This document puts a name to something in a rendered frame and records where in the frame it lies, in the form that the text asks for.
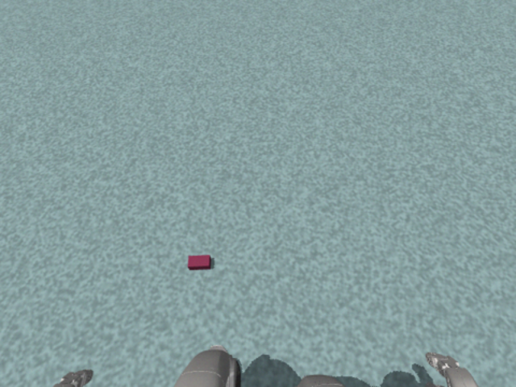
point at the right robot hand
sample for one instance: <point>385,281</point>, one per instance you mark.
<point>450,369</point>

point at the small box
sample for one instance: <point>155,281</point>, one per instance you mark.
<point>199,262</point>

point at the left robot hand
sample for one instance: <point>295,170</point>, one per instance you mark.
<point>76,379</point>

